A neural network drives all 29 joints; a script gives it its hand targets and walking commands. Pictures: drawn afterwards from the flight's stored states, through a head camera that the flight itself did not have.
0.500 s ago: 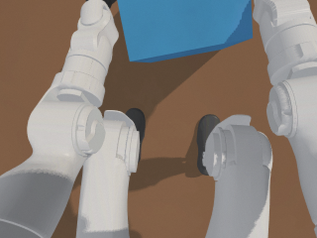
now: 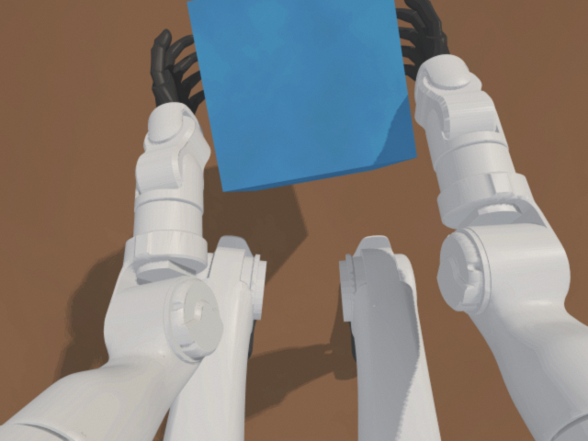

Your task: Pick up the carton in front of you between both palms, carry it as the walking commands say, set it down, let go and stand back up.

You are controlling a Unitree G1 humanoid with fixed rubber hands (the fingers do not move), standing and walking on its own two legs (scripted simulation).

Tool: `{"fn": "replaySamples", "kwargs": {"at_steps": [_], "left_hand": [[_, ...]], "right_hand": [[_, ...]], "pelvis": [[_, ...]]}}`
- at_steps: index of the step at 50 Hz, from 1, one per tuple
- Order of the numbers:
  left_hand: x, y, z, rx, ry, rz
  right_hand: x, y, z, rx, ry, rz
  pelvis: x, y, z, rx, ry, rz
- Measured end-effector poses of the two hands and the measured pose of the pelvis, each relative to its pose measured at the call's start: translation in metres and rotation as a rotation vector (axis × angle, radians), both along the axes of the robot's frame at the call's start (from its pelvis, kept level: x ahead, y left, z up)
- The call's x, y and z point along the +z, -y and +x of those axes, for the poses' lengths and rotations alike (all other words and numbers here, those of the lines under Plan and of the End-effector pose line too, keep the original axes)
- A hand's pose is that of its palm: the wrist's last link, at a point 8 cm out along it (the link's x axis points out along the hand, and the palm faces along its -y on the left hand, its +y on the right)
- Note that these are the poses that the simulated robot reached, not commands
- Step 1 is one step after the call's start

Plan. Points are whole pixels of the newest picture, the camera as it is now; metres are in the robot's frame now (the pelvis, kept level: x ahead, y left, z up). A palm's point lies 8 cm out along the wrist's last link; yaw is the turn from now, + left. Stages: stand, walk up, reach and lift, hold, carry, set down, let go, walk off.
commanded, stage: reach and lift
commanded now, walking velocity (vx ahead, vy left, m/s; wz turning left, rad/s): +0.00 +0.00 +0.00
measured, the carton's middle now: (303, 107) +0.51 -0.02 -0.16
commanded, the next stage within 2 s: none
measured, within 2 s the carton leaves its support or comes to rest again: neither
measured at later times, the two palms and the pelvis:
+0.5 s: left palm (89, 61) +0.47 +0.14 +0.08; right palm (491, 31) +0.48 -0.16 +0.06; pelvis +0.02 +0.01 +0.12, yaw -2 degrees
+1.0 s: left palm out of the picture +0.44 +0.14 +0.24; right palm out of the picture +0.43 -0.16 +0.23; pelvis +0.07 +0.01 +0.27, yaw -3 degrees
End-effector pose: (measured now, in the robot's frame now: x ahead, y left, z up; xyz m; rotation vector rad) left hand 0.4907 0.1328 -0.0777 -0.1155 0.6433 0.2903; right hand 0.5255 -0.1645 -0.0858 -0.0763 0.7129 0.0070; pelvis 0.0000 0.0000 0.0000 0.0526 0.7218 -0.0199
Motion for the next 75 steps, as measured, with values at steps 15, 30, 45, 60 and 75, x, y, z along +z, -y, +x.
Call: {"fn": "replaySamples", "kwargs": {"at_steps": [15, 30, 45, 60, 75], "left_hand": [[0.099, -0.005, -0.010, -0.050, -0.003, 0.021], [0.190, -0.006, -0.027, -0.071, 0.000, 0.016], [0.289, -0.009, -0.048, -0.104, -0.004, 0.019], [0.377, -0.011, -0.066, -0.150, 0.001, 0.029], [0.460, -0.016, -0.079, -0.218, 0.020, 0.064]], "right_hand": [[0.095, -0.004, -0.026, -0.050, -0.001, 0.000], [0.182, -0.005, -0.053, -0.091, -0.001, 0.024], [0.282, -0.008, -0.084, -0.134, -0.005, 0.028], [0.371, -0.010, -0.113, -0.174, 0.001, 0.027], [0.455, -0.015, -0.138, -0.193, 0.024, -0.004]], "pelvis": [[0.078, -0.005, 0.004, -0.003, -0.030, -0.014], [0.152, -0.006, 0.029, -0.013, 0.056, -0.027], [0.240, -0.007, 0.061, -0.013, 0.212, -0.044], [0.317, -0.010, 0.094, -0.022, 0.415, -0.059], [0.360, -0.011, 0.112, -0.022, 0.685, -0.070]]}}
